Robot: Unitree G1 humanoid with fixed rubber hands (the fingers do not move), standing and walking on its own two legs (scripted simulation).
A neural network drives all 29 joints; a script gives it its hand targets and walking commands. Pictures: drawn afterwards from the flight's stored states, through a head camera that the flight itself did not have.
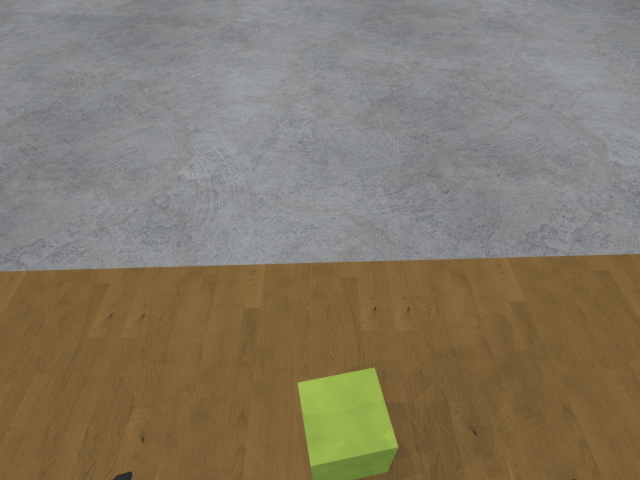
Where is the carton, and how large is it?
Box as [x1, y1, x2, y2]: [298, 368, 397, 479]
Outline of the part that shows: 374,368 298,382 313,479 353,479 387,471 396,451 397,444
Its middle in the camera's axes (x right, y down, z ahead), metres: +0.07 +0.51 +1.06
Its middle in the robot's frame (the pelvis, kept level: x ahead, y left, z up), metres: +0.39 -0.01 -0.66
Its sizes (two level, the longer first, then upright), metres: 0.210 0.200 0.250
